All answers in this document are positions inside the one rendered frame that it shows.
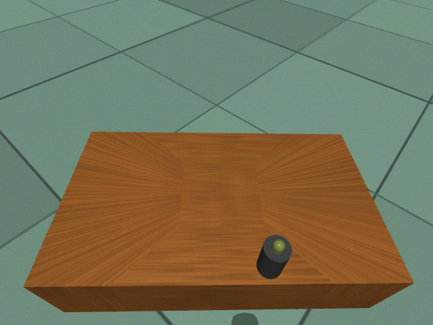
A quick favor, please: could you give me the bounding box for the bottle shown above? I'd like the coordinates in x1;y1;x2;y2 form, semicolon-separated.
256;235;292;279

